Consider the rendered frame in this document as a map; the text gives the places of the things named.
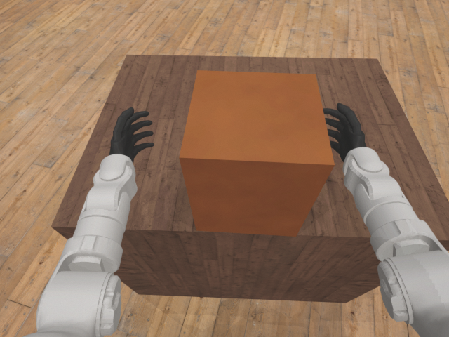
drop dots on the robot left forearm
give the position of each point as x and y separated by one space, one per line
96 243

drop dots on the right robot upper arm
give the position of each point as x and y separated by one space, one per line
415 289

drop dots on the pedestal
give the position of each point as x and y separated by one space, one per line
330 260

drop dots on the left robot upper arm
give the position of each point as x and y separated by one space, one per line
80 304

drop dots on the carton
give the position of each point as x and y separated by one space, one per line
256 152

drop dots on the robot left hand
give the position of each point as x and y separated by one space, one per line
123 140

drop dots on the robot right forearm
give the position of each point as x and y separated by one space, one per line
394 227

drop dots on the robot right hand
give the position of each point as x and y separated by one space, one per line
349 135

